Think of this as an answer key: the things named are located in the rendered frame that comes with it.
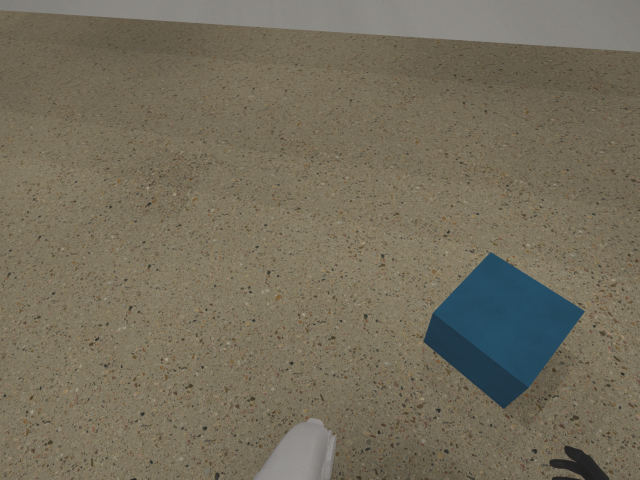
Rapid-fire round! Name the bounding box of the carton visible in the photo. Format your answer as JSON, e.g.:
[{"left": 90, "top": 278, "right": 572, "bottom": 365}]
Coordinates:
[{"left": 424, "top": 252, "right": 585, "bottom": 409}]

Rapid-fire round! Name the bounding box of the right robot hand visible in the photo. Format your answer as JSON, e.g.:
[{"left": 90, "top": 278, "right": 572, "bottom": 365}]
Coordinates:
[{"left": 549, "top": 446, "right": 609, "bottom": 480}]

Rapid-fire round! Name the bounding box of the left robot thigh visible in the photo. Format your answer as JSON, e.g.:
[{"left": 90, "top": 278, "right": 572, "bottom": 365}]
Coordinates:
[{"left": 253, "top": 422, "right": 336, "bottom": 480}]

